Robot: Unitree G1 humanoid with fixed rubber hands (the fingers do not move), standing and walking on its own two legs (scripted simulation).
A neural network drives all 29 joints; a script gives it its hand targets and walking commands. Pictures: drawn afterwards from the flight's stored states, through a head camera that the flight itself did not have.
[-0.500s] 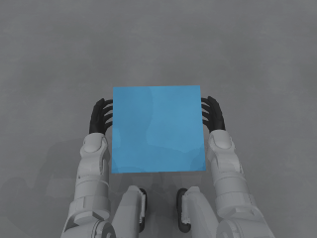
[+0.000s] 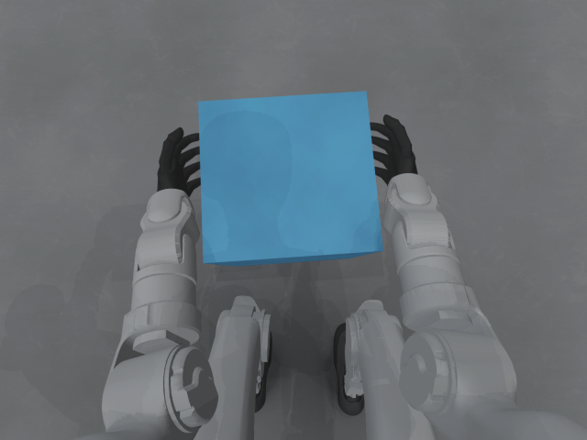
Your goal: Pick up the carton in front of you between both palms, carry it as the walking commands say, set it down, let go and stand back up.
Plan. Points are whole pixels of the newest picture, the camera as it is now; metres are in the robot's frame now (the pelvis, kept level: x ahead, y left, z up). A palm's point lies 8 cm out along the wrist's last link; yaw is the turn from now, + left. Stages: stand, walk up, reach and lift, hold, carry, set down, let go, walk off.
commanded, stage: set down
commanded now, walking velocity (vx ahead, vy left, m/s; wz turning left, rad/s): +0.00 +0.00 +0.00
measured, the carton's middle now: (288, 195) +0.45 +0.04 -0.15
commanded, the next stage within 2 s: none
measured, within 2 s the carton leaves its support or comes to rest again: rests again in 1.20 s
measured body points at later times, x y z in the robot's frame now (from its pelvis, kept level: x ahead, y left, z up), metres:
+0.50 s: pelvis -0.02 +0.00 -0.11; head +0.30 +0.00 +0.20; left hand +0.46 +0.20 -0.24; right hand +0.50 -0.10 -0.25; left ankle +0.09 +0.12 -0.51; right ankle +0.09 -0.11 -0.51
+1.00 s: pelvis -0.02 +0.00 -0.17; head +0.32 +0.01 +0.12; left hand +0.47 +0.21 -0.33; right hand +0.52 -0.09 -0.33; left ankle +0.09 +0.12 -0.51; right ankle +0.09 -0.11 -0.51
